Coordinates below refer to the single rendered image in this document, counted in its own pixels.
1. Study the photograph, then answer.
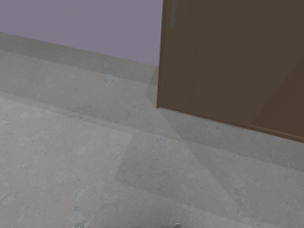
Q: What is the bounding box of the wardrobe door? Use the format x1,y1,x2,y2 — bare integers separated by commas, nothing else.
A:
250,56,304,137
159,0,304,127

